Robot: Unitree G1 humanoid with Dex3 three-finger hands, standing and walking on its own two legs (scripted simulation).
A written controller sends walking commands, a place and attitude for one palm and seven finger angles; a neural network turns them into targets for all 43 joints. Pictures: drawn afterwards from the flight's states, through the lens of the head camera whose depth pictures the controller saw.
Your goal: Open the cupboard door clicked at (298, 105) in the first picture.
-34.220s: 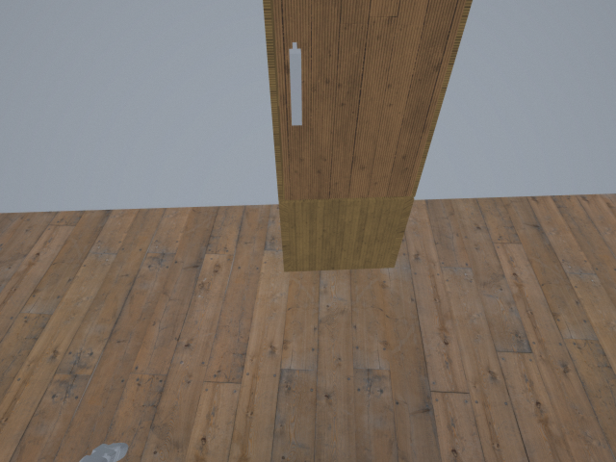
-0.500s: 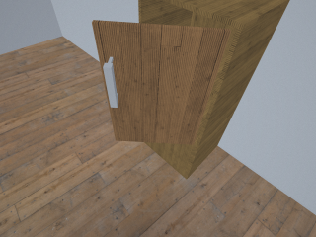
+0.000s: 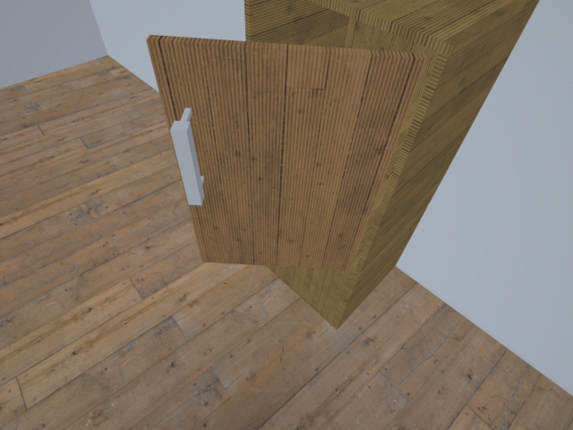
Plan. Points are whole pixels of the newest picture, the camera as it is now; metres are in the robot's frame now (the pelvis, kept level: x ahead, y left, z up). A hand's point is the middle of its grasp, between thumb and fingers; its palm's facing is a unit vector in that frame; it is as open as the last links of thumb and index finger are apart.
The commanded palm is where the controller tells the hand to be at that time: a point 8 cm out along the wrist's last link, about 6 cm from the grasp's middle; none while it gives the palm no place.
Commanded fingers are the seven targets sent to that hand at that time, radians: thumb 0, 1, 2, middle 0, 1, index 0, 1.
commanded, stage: come to a stop and stand still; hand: left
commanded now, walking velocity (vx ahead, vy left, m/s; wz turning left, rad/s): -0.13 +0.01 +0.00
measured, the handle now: (192, 158) +0.54 +0.21 +0.05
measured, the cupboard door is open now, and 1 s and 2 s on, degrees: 42 42 42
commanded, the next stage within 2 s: look again from close up in 1.38 s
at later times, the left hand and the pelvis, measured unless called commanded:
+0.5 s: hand out of the picture +0.01 +0.19 -0.16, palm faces -0.01 -0.97 -0.25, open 7.4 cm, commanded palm none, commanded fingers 0.00 0.90 0.90 -0.20 -0.30 -0.20 -0.30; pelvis -0.03 +0.00 +0.00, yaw -1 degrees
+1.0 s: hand out of the picture -0.01 +0.16 -0.17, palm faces -0.03 -0.98 -0.19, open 7.3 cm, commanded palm none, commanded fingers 0.00 0.90 0.90 -0.20 -0.30 -0.20 -0.30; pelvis -0.02 -0.01 +0.00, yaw -1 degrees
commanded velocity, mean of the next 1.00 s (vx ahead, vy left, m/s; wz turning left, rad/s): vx -0.01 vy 0.00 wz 0.00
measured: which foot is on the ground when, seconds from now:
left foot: down 0.00-1.00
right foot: down 0.00-1.00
